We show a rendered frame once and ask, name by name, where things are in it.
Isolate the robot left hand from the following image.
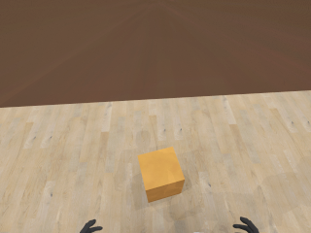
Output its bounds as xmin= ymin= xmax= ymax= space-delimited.
xmin=80 ymin=219 xmax=103 ymax=233

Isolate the carton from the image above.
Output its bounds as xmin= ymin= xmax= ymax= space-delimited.
xmin=137 ymin=147 xmax=185 ymax=203

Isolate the robot right hand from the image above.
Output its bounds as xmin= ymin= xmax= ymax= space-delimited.
xmin=232 ymin=216 xmax=259 ymax=233

